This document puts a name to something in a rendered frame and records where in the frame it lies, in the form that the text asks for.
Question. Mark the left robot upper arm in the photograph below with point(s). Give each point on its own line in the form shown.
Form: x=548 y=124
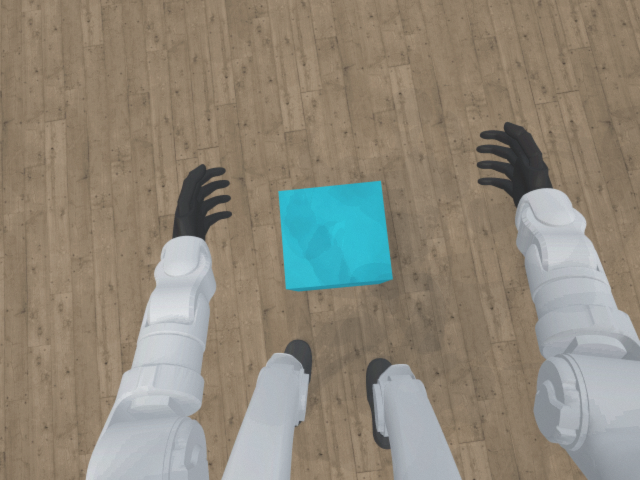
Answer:
x=169 y=448

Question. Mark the right robot upper arm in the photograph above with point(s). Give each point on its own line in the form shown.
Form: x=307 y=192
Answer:
x=590 y=406

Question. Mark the robot left forearm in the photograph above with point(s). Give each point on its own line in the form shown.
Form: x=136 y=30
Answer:
x=165 y=378

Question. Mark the right robot hand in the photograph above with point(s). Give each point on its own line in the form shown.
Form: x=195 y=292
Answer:
x=526 y=168

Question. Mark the left robot hand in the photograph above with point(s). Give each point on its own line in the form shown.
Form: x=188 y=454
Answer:
x=191 y=210

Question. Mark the right robot shin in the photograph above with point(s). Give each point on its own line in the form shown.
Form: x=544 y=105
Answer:
x=399 y=369

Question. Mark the robot right forearm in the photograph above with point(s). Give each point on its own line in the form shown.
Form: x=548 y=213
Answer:
x=576 y=311

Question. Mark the robot left foot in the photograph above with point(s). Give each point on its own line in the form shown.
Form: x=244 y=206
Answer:
x=302 y=352

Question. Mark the carton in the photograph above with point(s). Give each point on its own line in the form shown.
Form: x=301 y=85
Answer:
x=334 y=236

